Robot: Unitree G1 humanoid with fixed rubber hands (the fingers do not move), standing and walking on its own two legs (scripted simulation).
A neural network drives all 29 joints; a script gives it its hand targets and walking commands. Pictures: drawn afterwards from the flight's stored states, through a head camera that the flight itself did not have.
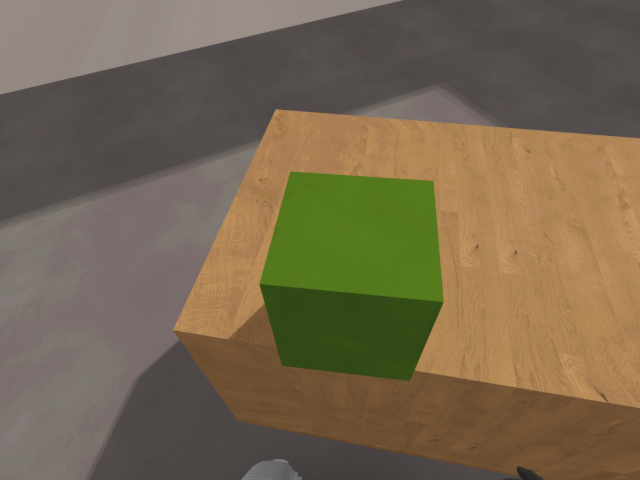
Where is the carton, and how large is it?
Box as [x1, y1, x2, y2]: [259, 172, 443, 380]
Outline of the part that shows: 290,172 259,284 282,365 409,380 443,302 433,181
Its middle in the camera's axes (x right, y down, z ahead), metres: +0.05 +0.07 +0.60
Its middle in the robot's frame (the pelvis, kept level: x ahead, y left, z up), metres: +0.40 -0.01 -0.03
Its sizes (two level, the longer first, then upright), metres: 0.210 0.200 0.250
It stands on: a pedestal, 0.60 m high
